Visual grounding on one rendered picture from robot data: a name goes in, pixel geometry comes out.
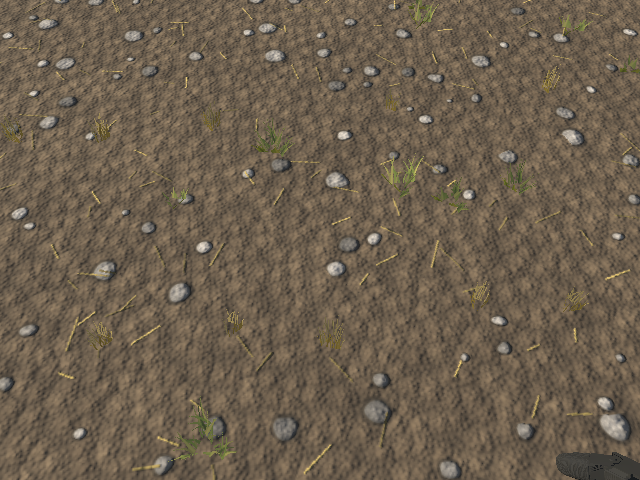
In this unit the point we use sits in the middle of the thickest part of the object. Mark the robot right hand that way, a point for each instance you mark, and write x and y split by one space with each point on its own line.
586 466

